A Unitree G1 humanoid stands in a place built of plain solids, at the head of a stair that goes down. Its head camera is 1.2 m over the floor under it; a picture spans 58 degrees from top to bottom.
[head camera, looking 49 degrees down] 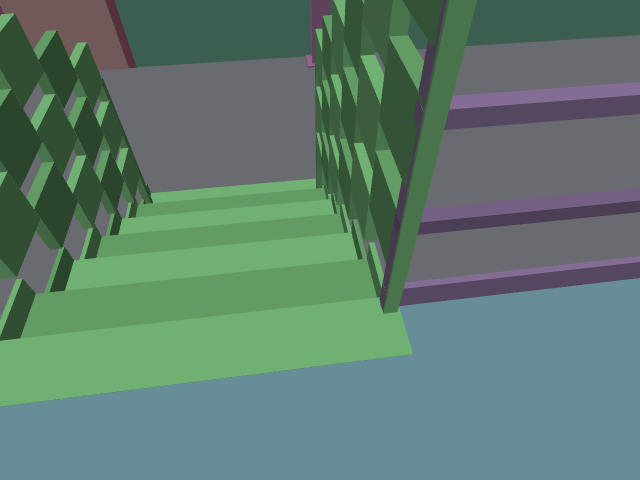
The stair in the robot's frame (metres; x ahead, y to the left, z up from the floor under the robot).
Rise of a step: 0.17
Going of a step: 0.30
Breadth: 1.32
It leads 8 degrees to the left of straight ahead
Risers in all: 7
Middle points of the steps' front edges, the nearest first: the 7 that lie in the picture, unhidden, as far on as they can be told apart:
0.71 0.40 0.00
1.01 0.44 -0.17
1.31 0.48 -0.34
1.61 0.52 -0.52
1.90 0.56 -0.69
2.20 0.60 -0.86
2.50 0.64 -1.03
